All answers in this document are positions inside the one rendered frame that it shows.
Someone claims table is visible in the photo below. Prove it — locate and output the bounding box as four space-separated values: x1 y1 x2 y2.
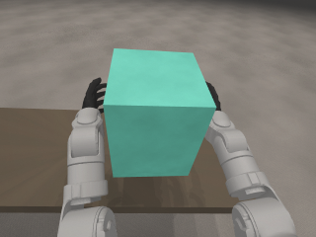
0 108 255 214

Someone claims right robot upper arm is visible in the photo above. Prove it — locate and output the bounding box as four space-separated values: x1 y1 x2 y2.
231 197 298 237

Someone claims robot left forearm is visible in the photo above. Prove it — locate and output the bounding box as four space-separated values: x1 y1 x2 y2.
57 108 109 237

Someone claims robot right hand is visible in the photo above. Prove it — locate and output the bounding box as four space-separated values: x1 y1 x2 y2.
205 81 221 111

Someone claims robot right forearm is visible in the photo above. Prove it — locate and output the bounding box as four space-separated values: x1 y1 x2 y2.
204 111 296 233

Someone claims robot left hand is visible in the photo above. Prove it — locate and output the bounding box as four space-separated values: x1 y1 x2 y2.
82 77 107 113

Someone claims left robot upper arm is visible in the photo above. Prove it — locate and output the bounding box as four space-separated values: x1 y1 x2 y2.
58 205 118 237

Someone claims carton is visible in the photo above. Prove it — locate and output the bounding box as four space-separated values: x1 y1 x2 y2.
103 48 216 178

